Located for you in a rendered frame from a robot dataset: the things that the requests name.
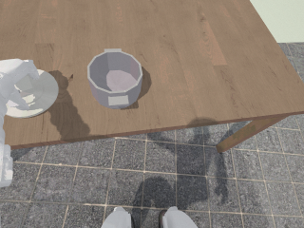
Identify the robot left forearm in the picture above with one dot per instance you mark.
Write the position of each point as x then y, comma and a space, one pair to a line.
6, 88

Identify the pot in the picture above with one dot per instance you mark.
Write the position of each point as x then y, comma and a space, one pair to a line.
115, 78

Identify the robot left hand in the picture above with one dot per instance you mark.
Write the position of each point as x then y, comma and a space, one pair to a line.
17, 69

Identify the robot shin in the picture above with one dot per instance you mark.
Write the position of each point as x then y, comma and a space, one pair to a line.
116, 209
173, 208

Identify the lid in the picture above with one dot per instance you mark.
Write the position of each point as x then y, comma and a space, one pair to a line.
46, 92

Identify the robot right shin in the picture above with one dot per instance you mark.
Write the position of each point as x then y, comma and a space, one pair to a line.
173, 208

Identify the left robot upper arm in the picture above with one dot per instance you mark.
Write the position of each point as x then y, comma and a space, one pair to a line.
6, 167

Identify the table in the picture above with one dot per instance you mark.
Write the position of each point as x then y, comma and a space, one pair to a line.
204, 62

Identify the robot left shin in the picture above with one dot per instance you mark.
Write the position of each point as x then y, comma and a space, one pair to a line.
116, 209

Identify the knob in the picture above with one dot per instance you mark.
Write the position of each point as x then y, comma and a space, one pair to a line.
25, 86

